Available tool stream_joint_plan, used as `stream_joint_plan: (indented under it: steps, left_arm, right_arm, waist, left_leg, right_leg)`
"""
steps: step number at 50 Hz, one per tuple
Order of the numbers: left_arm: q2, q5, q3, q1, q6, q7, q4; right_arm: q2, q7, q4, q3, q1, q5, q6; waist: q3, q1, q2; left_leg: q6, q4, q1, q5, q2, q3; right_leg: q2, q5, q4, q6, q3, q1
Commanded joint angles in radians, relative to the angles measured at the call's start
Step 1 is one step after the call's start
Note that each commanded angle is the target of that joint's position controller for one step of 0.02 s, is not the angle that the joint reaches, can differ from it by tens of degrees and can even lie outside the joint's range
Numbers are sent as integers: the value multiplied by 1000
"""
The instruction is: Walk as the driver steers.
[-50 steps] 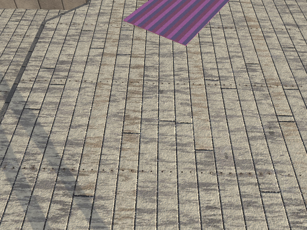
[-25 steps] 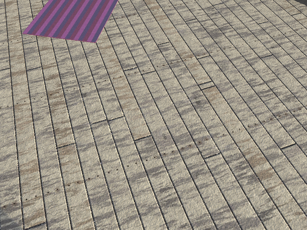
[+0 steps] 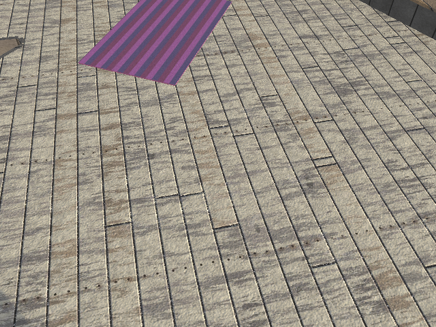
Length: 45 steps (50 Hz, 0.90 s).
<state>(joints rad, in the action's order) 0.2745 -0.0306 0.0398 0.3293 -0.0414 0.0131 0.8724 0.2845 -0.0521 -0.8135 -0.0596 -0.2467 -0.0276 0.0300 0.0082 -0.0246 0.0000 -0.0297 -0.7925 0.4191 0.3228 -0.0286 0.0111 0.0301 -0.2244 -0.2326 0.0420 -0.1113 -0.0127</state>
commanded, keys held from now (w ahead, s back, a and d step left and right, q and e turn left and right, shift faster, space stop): w+q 0.42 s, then w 0.08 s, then w+e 0.50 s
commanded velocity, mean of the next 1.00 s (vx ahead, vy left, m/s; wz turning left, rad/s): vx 0.46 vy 0.00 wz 0.16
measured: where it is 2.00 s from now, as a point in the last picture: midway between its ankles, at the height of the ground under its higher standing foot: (183, 189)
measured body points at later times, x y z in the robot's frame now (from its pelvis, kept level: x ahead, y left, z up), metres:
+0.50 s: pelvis +0.21 +0.11 +0.00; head +0.24 +0.14 +0.44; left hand +0.31 +0.39 -0.12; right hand +0.28 -0.16 -0.12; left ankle +0.10 +0.14 -0.75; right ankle +0.40 -0.01 -0.68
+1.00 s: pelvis +0.51 +0.16 +0.00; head +0.54 +0.16 +0.45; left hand +0.45 +0.43 -0.13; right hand +0.73 -0.04 -0.11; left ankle +0.62 +0.36 -0.69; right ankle +0.49 +0.10 -0.75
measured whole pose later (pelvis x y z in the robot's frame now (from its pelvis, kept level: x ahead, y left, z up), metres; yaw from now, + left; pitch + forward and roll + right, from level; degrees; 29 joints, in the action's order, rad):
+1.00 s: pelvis +0.51 +0.16 +0.00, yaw +9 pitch +1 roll -1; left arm 0.26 0.00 0.05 0.41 -0.05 -0.02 0.90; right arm 0.26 -0.02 -0.73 0.00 -0.11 -0.05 -0.04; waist 0.05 -0.06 -0.03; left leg 0.04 -0.81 0.64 0.12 -0.10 -0.06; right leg 0.15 -0.19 -0.29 0.11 0.09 -0.11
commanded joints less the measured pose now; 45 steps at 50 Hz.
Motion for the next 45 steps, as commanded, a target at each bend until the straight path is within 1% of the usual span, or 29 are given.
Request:
stream_joint_plan:
  steps: [1, 5, 6, 7, 8, 9, 10, 11, 12, 13, 14, 15, 17, 19, 24, 28, 30, 31, 32, 33, 34, 35, 36, 37, 38, 39, 41, 42, 45]
  left_arm:
    - [148, -2, 40, 2, -28, -6, -42]
    - [179, -1, 50, -5, -28, -15, -33]
    - [190, 6, 52, -20, -24, -15, -34]
    - [189, 10, 49, -24, -21, -15, -36]
    - [160, 3, 36, -28, -20, -16, -50]
    - [56, -3, 4, -51, -22, -27, -123]
    - [110, -24, 15, -108, -28, -30, -146]
    - [141, -17, 21, -131, -34, -38, -149]
    - [141, -3, 20, -115, -42, -44, -136]
    - [134, -6, 20, -102, -41, -42, -119]
    - [123, -18, 15, -66, -27, -43, -106]
    - [123, -26, 14, -49, -13, -45, -101]
    - [113, -27, 15, -74, 8, -45, -111]
    - [101, -23, 12, -149, 15, -47, -140]
    - [68, -16, -5, -332, 8, -56, -200]
    - [53, 0, -19, -427, -5, -62, -225]
    - [70, 3, -17, -382, -10, -58, -221]
    - [89, 4, -9, -318, -12, -52, -198]
    - [115, 10, 3, -215, -13, -42, -163]
    - [136, 12, 14, -64, -18, -30, -114]
    - [166, -2, 26, 87, -23, -16, -81]
    - [288, -25, 62, 170, -22, -8, -77]
    - [229, 15, 56, 108, -7, -26, -64]
    - [183, 34, 49, 0, -5, -32, -81]
    - [132, 30, 39, -52, -6, -36, -90]
    - [111, 21, 32, -56, -9, -34, -82]
    - [105, 23, 28, -34, -22, -31, -56]
    - [119, 26, 33, -24, -28, -31, -48]
    - [140, 30, 41, 7, -30, -28, -38]
  right_arm:
    - [57, -17, 123, -5, 152, 2, -22]
    - [67, -24, 152, -4, 157, 0, -27]
    - [69, -21, 143, -6, 109, -5, -31]
    - [84, -14, 113, -17, 14, -13, -38]
    - [142, 1, 55, -43, -163, -22, -46]
    - [274, 20, 58, -73, -272, -22, -52]
    - [281, 24, 72, -67, -236, 9, -52]
    - [242, 29, 73, -59, -184, 15, -47]
    - [194, 29, 78, -46, -137, 15, -49]
    - [166, 30, 86, -36, -105, 14, -56]
    - [156, 33, 94, -31, -67, 21, -62]
    - [158, 33, 98, -29, -63, 24, -73]
    - [144, 32, 77, -26, -95, 35, -89]
    - [156, 38, 64, -31, -133, 33, -91]
    - [132, 48, 21, -25, -227, 31, -94]
    - [117, 61, -16, -13, -273, 21, -104]
    - [134, 66, -26, -12, -238, 12, -108]
    - [144, 70, -28, -13, -221, 7, -111]
    - [157, 72, -33, -15, -212, -2, -109]
    - [166, 71, -36, -17, -199, -8, -103]
    - [148, 69, -28, -10, -200, -5, -103]
    - [53, 58, -2, 12, -321, 29, -105]
    - [107, 56, -6, 5, -296, 1, -110]
    - [127, 55, 19, 4, -186, -14, -115]
    - [128, 50, 36, 10, -110, -15, -124]
    - [117, 44, 46, 13, -77, -16, -124]
    - [93, 40, 59, 21, -83, -28, -100]
    - [78, 38, 63, 28, -95, -28, -90]
    - [63, 33, 102, 38, 8, -26, -77]
  waist:
    - [95, -32, 84]
    - [87, -10, 98]
    - [68, 24, 86]
    - [19, 68, 47]
    - [-87, 140, -63]
    - [-152, 168, -332]
    - [-123, 153, -242]
    - [-23, 122, -139]
    - [23, 82, -60]
    - [47, 49, -11]
    - [19, 20, -32]
    - [-1, 11, -65]
    - [10, 3, -47]
    - [29, 21, -48]
    - [53, 80, -63]
    - [63, 121, -69]
    - [67, 75, -92]
    - [33, 45, -102]
    - [-21, 4, -110]
    - [-96, -65, -93]
    - [-187, -127, -48]
    - [-325, -75, 196]
    - [-310, -52, 187]
    - [-128, -17, 91]
    - [-49, -11, 14]
    - [3, 7, -8]
    - [32, 48, 11]
    - [10, 60, 31]
    - [36, 46, 37]
  left_leg:
    - [-19, 64, 162, -7, -34, 8]
    - [-60, 158, 9, -11, -1, 77]
    - [-75, 206, -89, -25, 31, 106]
    - [-92, 247, -243, -30, 78, 118]
    - [-130, 309, -456, 44, 57, 25]
    - [-243, 502, -661, 344, -262, -518]
    - [-306, 645, -637, 360, -333, -816]
    - [-293, 597, -579, 240, -314, -658]
    - [-259, 574, -485, 57, -261, -530]
    - [-218, 561, -426, -165, -198, -422]
    - [-199, 579, -395, -220, -154, -364]
    - [-211, 580, -363, -328, -145, -345]
    - [-214, 579, -351, -468, -110, -295]
    - [-216, 599, -345, -439, -99, -295]
    - [-180, 588, -402, -556, -75, -273]
    - [-140, 605, -467, -682, -99, -242]
    - [-120, 567, -492, -832, -122, -206]
    - [-104, 514, -511, -963, -124, -191]
    - [-94, 402, -536, -1096, -118, -172]
    - [-84, 214, -530, -1145, -101, -140]
    - [-77, -31, -390, -948, -80, -115]
    - [-15, -468, -51, -403, 71, -53]
    - [-19, -592, 139, 156, 155, -69]
    - [-30, -595, 217, 65, 75, -115]
    - [-30, -537, 212, -3, 30, -105]
    - [-27, -479, 185, -17, 2, -99]
    - [0, -390, 119, -12, -27, -87]
    - [14, -352, 113, -3, -31, -76]
    - [55, -199, 147, -81, -50, -35]
  right_leg:
    - [-334, -168, 133, 171, 208, 13]
    - [-323, -21, 47, 129, 107, -64]
    - [-310, 92, -35, 110, 60, -106]
    - [-276, 250, -197, 86, -6, -170]
    - [-208, 311, -487, 44, -87, -274]
    - [-66, -172, -867, -26, -120, -615]
    - [-3, -314, -1003, -25, 90, -797]
    - [-78, -228, -1025, -11, 145, -836]
    - [-114, -124, -963, -8, 144, -781]
    - [-133, -81, -896, -11, 143, -717]
    - [-137, -50, -862, -27, 135, -663]
    - [-131, -35, -860, -43, 128, -620]
    - [-119, -12, -841, -67, 114, -635]
    - [-114, 41, -782, -85, 104, -684]
    - [-82, 197, -547, -86, 79, -718]
    - [-49, 268, -384, -30, 30, -639]
    - [-32, 214, -315, 24, 38, -541]
    - [-3, 173, -302, 48, 34, -449]
    - [34, 113, -307, 67, 26, -347]
    - [51, 104, -264, 91, 22, -199]
    - [-51, 59, -256, 131, 126, 31]
    - [-343, -38, -246, 297, 632, 328]
    - [-396, -42, -62, 346, 941, 316]
    - [-357, -135, -42, 320, 811, 163]
    - [-320, -78, -18, 296, 678, 32]
    - [-272, 19, 3, 272, 597, -66]
    - [-207, 216, 20, 249, 496, -181]
    - [-196, 239, 27, 257, 471, -189]
    - [-151, 235, 67, 249, 409, -241]
Keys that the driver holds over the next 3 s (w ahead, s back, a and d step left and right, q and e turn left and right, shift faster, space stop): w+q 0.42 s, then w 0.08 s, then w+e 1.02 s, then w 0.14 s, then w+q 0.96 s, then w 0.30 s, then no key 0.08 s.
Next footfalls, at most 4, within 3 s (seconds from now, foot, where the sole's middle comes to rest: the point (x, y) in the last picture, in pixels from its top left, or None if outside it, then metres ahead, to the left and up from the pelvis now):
0.16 left None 0.14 0.14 -0.78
0.68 right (194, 323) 0.53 0.11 -0.78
1.18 left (132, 250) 0.77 0.34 -0.78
1.70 right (210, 199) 1.00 0.08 -0.78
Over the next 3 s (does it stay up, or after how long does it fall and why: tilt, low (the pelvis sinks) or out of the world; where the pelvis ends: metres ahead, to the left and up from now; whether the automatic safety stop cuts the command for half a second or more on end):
stays up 1.56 0.15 0.00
